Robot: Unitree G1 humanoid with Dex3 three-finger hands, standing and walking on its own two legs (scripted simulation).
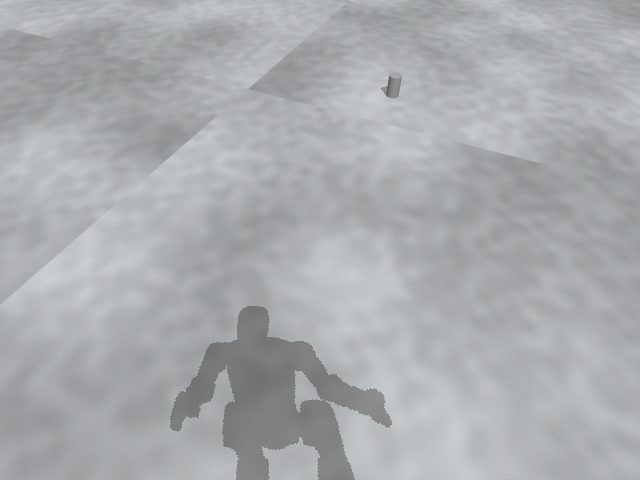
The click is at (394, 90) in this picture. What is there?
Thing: squat round
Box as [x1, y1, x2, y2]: [386, 72, 401, 97]
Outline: 399,73 394,72 389,74 386,95 389,97 396,97 398,94 401,75
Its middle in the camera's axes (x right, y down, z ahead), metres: +0.47 -0.93 +2.39
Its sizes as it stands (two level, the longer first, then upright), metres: 0.077 0.077 0.129
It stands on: the floor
